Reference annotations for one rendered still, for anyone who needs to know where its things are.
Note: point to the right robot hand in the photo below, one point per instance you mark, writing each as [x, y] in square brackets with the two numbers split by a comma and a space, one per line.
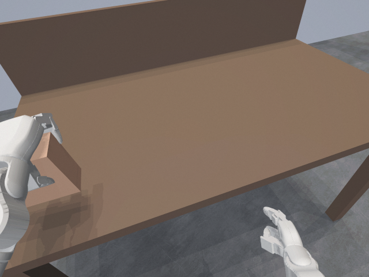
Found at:
[273, 240]

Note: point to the left robot hand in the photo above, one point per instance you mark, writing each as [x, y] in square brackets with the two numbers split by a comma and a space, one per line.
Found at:
[19, 138]

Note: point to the sponge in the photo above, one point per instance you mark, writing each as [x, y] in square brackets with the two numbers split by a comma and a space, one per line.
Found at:
[52, 160]

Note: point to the table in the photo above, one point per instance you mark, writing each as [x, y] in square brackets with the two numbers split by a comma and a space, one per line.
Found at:
[169, 106]

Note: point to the right robot forearm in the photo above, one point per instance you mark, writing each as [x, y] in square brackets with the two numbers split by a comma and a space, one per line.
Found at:
[299, 263]

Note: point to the left robot forearm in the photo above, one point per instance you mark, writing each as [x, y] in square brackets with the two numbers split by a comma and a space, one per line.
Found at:
[14, 216]

